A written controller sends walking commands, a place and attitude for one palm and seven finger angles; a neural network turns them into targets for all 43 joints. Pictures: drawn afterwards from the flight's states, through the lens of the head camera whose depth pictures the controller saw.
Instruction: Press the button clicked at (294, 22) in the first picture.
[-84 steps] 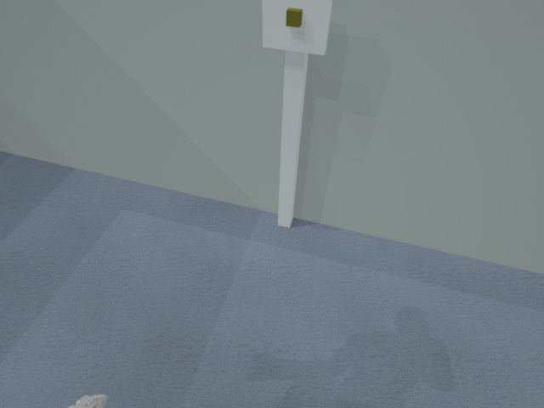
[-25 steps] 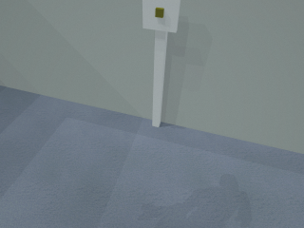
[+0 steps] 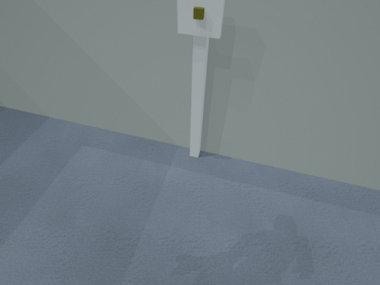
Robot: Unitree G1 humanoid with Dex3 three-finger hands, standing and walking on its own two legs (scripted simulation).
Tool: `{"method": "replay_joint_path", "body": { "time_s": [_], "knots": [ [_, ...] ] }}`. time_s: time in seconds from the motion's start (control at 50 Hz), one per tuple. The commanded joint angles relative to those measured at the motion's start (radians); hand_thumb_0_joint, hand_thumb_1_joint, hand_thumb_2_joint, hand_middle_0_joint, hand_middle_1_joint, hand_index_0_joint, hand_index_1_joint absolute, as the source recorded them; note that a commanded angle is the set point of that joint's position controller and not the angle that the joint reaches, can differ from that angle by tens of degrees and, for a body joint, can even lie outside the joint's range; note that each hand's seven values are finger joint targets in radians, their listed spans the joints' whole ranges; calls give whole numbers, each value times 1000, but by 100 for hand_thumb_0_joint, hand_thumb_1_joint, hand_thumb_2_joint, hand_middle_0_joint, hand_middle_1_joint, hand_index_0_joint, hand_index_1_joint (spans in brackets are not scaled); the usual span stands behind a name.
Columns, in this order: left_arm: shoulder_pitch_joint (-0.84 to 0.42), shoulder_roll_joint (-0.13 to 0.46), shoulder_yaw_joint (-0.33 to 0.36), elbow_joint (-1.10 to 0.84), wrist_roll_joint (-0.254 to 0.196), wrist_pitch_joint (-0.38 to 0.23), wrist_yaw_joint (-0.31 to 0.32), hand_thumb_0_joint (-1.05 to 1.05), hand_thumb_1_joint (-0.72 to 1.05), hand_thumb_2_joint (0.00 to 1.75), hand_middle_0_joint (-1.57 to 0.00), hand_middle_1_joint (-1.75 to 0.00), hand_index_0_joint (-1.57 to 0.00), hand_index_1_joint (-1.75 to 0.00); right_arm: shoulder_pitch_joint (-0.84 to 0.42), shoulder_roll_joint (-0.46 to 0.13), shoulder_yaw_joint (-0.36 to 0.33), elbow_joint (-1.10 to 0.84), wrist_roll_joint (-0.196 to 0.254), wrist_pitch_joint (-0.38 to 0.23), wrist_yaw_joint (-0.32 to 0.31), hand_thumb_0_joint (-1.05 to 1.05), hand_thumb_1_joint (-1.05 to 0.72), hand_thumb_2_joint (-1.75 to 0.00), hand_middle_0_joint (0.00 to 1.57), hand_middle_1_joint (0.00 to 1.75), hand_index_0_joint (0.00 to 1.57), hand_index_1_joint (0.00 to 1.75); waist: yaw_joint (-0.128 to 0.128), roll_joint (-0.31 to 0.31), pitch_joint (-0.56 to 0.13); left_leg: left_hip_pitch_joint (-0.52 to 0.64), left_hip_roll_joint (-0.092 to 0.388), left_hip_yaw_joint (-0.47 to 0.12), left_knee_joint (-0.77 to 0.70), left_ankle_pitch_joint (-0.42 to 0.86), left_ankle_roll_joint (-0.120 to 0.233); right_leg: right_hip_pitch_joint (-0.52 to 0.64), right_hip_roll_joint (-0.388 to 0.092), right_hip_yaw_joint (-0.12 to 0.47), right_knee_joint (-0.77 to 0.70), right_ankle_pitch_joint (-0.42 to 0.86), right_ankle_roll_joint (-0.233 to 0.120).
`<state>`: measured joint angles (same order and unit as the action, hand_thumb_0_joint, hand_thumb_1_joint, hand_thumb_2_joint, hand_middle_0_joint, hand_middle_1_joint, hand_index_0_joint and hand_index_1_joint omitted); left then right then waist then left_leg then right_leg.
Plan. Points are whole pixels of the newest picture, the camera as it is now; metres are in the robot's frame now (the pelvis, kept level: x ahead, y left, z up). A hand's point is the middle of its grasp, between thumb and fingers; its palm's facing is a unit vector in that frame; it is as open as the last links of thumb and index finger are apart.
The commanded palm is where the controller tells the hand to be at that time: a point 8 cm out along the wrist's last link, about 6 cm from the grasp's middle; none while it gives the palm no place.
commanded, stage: turn to face it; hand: left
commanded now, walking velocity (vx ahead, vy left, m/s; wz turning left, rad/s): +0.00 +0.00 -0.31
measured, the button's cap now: (198, 13) +1.01 +0.04 +0.16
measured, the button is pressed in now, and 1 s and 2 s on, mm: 0 0 0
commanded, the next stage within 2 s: take the last steps up to it in 0.42 s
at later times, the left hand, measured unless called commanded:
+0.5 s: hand out of the picture +0.05 +0.19 -0.19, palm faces -0.12 -0.97 -0.21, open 7.4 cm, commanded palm none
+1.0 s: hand out of the picture +0.14 +0.15 -0.18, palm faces -0.25 -0.95 -0.18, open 7.4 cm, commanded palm none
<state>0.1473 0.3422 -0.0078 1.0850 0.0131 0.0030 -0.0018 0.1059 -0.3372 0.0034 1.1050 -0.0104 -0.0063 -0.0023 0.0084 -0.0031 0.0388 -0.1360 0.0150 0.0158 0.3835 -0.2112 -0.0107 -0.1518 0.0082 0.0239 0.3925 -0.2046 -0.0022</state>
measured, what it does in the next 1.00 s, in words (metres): steps on the spot: right foot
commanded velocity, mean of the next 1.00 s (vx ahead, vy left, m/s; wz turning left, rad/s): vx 0.15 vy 0.00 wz -0.15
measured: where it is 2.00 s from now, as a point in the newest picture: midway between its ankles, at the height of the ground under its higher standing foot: (203, 264)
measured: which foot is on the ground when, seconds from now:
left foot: down 0.00-0.98, up 1.00-1.00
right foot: down 0.00-0.60, up 0.62-0.96, down 0.98-1.00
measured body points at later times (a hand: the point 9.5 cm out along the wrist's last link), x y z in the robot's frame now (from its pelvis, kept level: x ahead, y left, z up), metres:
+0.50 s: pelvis -0.02 +0.01 -0.02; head +0.01 +0.00 +0.43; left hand +0.06 +0.24 -0.17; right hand -0.02 -0.24 -0.17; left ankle -0.02 +0.12 -0.73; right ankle +0.01 -0.12 -0.74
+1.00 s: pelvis +0.03 -0.01 -0.01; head +0.05 -0.01 +0.44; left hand +0.16 +0.20 -0.16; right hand -0.11 -0.19 -0.17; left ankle -0.01 +0.13 -0.74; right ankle +0.02 -0.13 -0.75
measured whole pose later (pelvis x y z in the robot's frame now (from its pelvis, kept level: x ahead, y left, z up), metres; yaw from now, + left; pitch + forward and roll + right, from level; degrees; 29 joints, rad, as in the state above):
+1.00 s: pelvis +0.03 -0.01 -0.01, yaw -13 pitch +0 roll +0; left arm 0.21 0.18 0.04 1.02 0.03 -0.02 -0.02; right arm 0.46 -0.14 -0.03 1.14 -0.03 -0.03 -0.01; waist -0.05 0.00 0.02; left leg -0.13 0.08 0.13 0.55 -0.40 -0.01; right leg -0.27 -0.05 -0.11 0.52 -0.26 -0.01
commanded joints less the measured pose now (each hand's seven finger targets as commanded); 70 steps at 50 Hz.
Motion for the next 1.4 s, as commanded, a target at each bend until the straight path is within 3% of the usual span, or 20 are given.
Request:
{"method": "replay_joint_path", "body": {
  "time_s": [0.0, 0.3, 0.42, 0.52, 0.54, 0.58, 0.6, 0.64, 0.68, 0.82, 0.92, 0.94, 0.96, 0.98, 1.06, 1.12, 1.28, 1.3, 1.34, 1.38],
  "knots": [
    [13, 114, 34, -73, 1, 0, 15, 0, 90, 90, -20, -30, -20, -30, 28, -106, -32, -63, 0, -7, -17, 0, -90, -90, 20, 30, 20, 30, -13, -14, -71, 17, 112, -47, 3, 114, 18, -52, -119, 129, -20, 195, -23],
    [102, 27, 57, -167, 10, 24, 12, 0, 90, 90, -20, -30, -20, -30, 72, -56, -76, -144, 0, 10, -24, 0, -90, -90, 20, 30, 20, 30, 4, 60, -34, -111, 180, -56, 41, -77, 61, -182, -33, 113, 178, 74, -16],
    [133, 80, 83, -178, 14, 18, 28, 0, 90, 90, -20, -30, -20, -30, 115, 43, -73, -158, 2, 20, -24, 0, -90, -90, 20, 30, 20, 30, 7, -229, -52, -235, 10, 30, 427, -273, -5, -149, -246, 479, -86, 74, -171],
    [78, 35, 90, -189, 8, 20, 35, 0, 90, 90, -20, -30, -20, -30, 235, 73, -60, -115, 8, -1, -32, 0, -90, -90, 20, 30, 20, 30, -47, -139, -136, -44, 13, 12, 144, -121, 1, -142, -164, 342, 20, 129, -124],
    [92, 9, 83, -189, 3, 22, 29, 0, 90, 90, -20, -30, -20, -30, 255, 50, -60, -104, 3, -10, -34, 0, -90, -90, 20, 30, 20, 30, -45, -72, -140, 60, 43, -22, 58, -139, 18, -239, -95, 295, 43, -76, -87],
    [45, -61, 73, -221, 8, 26, 7, 0, 90, 90, -20, -30, -20, -30, 289, -79, -88, -113, -21, -14, -28, 0, -90, -90, 20, 30, 20, 30, -84, 302, -18, 45, 355, -417, -238, -532, 155, -485, 82, 15, 410, -307, 2],
    [-1, -31, 88, -228, 20, 25, 8, 0, 90, 90, -20, -30, -20, -30, 269, -73, -91, -123, -17, -17, -28, 0, -90, -90, 20, 30, 20, 30, -80, 294, 54, -56, 422, -473, -293, -574, 195, -503, 19, 32, 571, -294, 3],
    [47, -44, 93, -190, 27, 15, -14, 0, 90, 90, -20, -30, -20, -30, 225, -26, -73, -127, -18, -28, -28, 0, -90, -90, 20, 30, 20, 30, -31, 95, 78, -99, 335, -316, -260, -445, 179, -476, -20, 20, 680, -202, 6],
    [89, -83, 82, -162, 22, 11, -23, 0, 90, 90, -20, -30, -20, -30, 230, -7, -68, -117, -17, -40, -28, 0, -90, -90, 20, 30, 20, 30, -18, 111, 72, -66, 274, -181, -240, -312, 158, -453, -41, -25, 647, -143, 13],
    [-10, -121, 60, -175, 18, -6, -28, 0, 90, 90, -20, -30, -20, -30, 378, 18, -70, -36, -22, -48, -24, 0, -90, -90, 20, 30, 20, 30, -70, 145, 80, 36, 284, -114, -214, -127, 173, -371, -80, -107, 334, -156, 18],
    [120, -114, 70, -106, 16, -29, -19, 0, 90, 90, -20, -30, -20, -30, 357, 38, -64, -7, -19, -41, -21, 0, -90, -90, 20, 30, 20, 30, 3, 89, 32, -87, 220, -31, -16, -50, 111, -19, -34, -162, 58, -44, 1],
    [220, -69, 80, -66, 18, -40, -12, 0, 90, 90, -20, -30, -20, -30, 350, 66, -58, -8, -11, -45, -16, 0, -90, -90, 20, 30, 20, 30, 49, 10, -13, -217, 172, 33, 139, -79, 75, 176, -104, -76, 17, -53, -29],
    [353, 28, 100, -28, 23, -55, 1, 0, 90, 90, -20, -30, -20, -30, 336, 133, -45, -38, -1, -54, -8, 0, -90, -90, 20, 30, 20, 30, 97, -239, -76, -443, 60, 148, 419, -233, 28, 368, -342, 229, -75, -129, -118],
    [444, 76, 106, -9, 7, -53, 8, 0, 90, 90, -20, -30, -20, -30, 235, 106, -45, -92, -9, -53, -4, 0, -90, -90, 20, 30, 20, 30, 132, -255, -62, -565, 37, 98, 618, -400, 24, 352, -455, 412, -168, -112, -188],
    [257, -66, 80, -40, 16, -64, 26, 0, 90, 90, -20, -30, -20, -30, 196, 129, -66, -74, -19, -29, 11, 0, -90, -90, 20, 30, 20, 30, 28, -83, 72, -519, 138, 22, 706, -161, 7, 39, -367, 189, -216, -161, -160],
    [217, -65, 71, -41, 19, -73, 24, 0, 90, 90, -20, -30, -20, -30, 239, 168, -65, -68, -14, -12, 23, 0, -90, -90, 20, 30, 20, 30, -19, -118, 86, -416, 130, 64, 579, -90, -9, -76, -313, 33, -227, -63, -135],
    [231, -27, 84, -6, 18, -65, 19, 0, 90, 90, -20, -30, -20, -30, 235, 123, -72, -93, -11, -39, 33, 0, -90, -90, 20, 30, 20, 30, -62, -66, 70, -79, 61, 149, 221, 3, 9, -152, -257, -60, -52, -43, -86],
    [233, -50, 81, -6, 18, -61, 15, 0, 90, 90, -20, -30, -20, -30, 347, 81, -82, -60, -15, -46, 24, 0, -90, -90, 20, 30, 20, 30, -108, 24, 13, 67, 57, 130, 161, -22, 15, -179, -201, -105, 131, 11, -66],
    [254, -130, 68, -58, 5, -52, 6, 0, 90, 90, -20, -30, -20, -30, 526, -98, -113, -21, -26, -49, 0, 0, -90, -90, 20, 30, 20, 30, -138, 422, -91, 229, 420, -448, -154, -191, 144, -442, 0, -164, 725, -417, -1],
    [169, -115, 73, -58, 10, -46, 4, 0, 90, 90, -20, -30, -20, -30, 359, -24, -94, -53, -12, -43, -17, 0, -90, -90, 20, 30, 20, 30, -96, 213, -3, 47, 411, -419, -216, -380, 155, -513, -98, -39, 915, -247, -24]
  ]
}}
